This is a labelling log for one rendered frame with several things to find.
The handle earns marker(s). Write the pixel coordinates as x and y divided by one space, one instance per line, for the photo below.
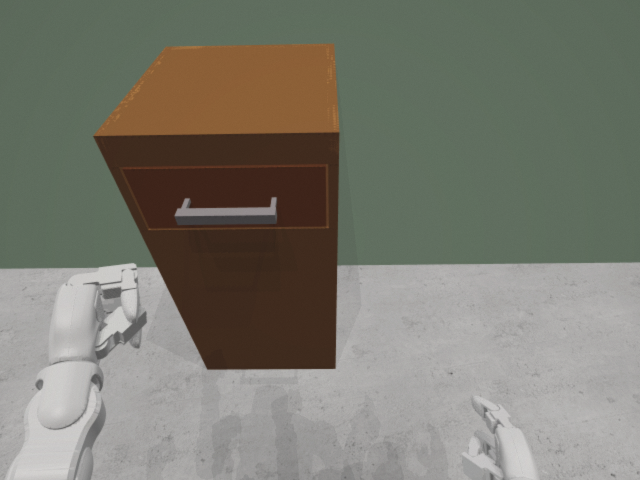
226 216

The robot left hand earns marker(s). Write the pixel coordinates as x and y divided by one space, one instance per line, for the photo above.
79 313

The left robot forearm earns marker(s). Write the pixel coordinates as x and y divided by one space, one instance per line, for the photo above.
62 422

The robot right hand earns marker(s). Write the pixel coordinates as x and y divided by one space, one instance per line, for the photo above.
507 456

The cabinet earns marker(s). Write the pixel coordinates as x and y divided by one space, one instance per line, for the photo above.
250 297

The drawer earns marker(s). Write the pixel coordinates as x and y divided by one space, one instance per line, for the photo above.
300 192

